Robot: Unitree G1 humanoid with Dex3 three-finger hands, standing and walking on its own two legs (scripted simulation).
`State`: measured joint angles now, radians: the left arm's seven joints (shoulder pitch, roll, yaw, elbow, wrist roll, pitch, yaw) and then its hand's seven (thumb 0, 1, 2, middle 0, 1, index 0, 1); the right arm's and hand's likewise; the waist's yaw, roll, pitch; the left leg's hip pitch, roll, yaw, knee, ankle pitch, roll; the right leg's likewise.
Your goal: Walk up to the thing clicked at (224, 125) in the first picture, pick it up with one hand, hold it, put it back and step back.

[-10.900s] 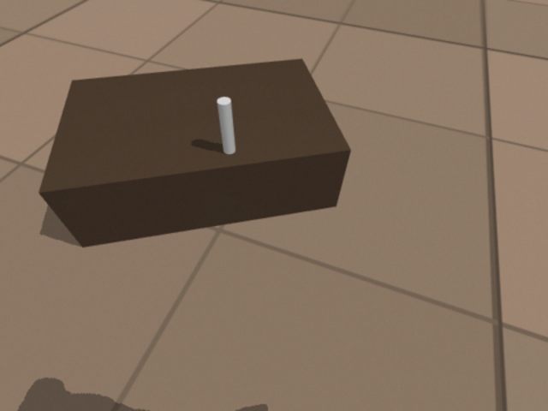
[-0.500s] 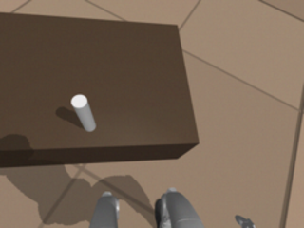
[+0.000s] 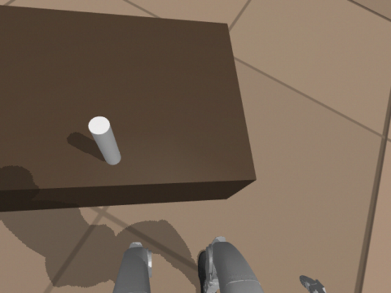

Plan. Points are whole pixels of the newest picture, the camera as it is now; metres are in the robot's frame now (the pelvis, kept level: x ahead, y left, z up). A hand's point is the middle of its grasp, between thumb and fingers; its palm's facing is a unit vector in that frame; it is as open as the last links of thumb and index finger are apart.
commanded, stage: go down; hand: left
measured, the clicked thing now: (107, 144) +0.47 +0.19 -0.21
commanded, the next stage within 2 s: none
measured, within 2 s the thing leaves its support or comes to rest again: neither
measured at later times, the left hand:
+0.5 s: hand out of the picture +0.42 +0.39 +0.06, palm faces +0.22 -0.97 -0.05, open 17.3 cm
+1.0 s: hand out of the picture +0.42 +0.40 +0.06, palm faces +0.22 -0.97 -0.03, open 17.3 cm
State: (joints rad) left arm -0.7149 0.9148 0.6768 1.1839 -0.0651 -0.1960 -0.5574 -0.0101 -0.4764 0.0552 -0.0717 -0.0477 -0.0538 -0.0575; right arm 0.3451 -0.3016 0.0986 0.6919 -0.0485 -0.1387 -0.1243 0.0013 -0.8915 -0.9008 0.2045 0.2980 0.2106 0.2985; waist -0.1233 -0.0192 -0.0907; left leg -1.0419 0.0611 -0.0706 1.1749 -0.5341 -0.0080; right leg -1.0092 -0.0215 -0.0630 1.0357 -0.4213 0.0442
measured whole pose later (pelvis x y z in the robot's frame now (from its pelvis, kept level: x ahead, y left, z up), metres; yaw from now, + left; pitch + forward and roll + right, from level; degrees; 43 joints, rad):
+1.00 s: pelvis -0.01 +0.00 -0.01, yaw +0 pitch +24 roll -6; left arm -0.76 0.94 0.72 1.17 -0.11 -0.24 -0.59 -0.01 -0.50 0.04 -0.07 -0.05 -0.06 -0.06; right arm 0.31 -0.30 0.12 0.68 -0.05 -0.13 -0.13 0.00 -0.89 -0.90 0.20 0.30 0.21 0.30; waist -0.13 -0.02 -0.09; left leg -1.12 0.06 -0.09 1.23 -0.54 -0.01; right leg -1.08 -0.02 -0.07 1.09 -0.43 0.04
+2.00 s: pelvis -0.01 -0.01 -0.02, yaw +0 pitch +26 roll -6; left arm -0.80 0.96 0.76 1.18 -0.15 -0.27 -0.61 -0.01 -0.53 0.03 -0.07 -0.06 -0.06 -0.06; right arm 0.31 -0.30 0.13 0.68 -0.05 -0.13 -0.13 0.00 -0.90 -0.90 0.21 0.30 0.21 0.30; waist -0.14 -0.02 -0.09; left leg -1.16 0.06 -0.09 1.27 -0.55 -0.02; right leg -1.13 -0.02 -0.08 1.13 -0.45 0.04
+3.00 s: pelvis +0.00 +0.00 -0.02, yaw +0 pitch +26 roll -6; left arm -0.74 0.92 0.77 1.13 -0.17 -0.27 -0.61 -0.01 -0.54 0.02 -0.07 -0.06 -0.07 -0.06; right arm 0.31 -0.30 0.13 0.68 -0.04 -0.12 -0.13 0.00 -0.90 -0.90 0.21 0.30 0.21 0.30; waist -0.13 -0.02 -0.10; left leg -1.15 0.06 -0.09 1.26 -0.56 -0.01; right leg -1.12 -0.02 -0.07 1.12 -0.45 0.04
